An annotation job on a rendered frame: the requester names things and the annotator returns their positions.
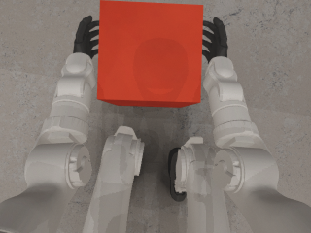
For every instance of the robot left upper arm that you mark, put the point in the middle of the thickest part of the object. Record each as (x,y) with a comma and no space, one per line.
(53,173)

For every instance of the robot left forearm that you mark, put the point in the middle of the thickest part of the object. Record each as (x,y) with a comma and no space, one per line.
(67,122)

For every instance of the robot right upper arm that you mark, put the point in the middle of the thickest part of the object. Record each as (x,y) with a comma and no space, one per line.
(250,176)

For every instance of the left robot thigh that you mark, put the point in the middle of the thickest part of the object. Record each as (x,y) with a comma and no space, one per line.
(109,204)

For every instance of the robot left hand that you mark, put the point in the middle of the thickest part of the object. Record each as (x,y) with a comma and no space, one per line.
(83,43)

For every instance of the carton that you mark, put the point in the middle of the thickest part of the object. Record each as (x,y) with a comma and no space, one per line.
(149,54)

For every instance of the robot right hand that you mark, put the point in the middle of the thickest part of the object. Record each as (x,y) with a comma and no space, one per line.
(218,46)

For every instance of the robot left shin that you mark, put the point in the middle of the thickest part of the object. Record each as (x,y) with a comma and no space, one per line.
(111,139)

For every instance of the robot right forearm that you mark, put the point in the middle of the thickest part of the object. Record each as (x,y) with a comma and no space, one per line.
(229,111)

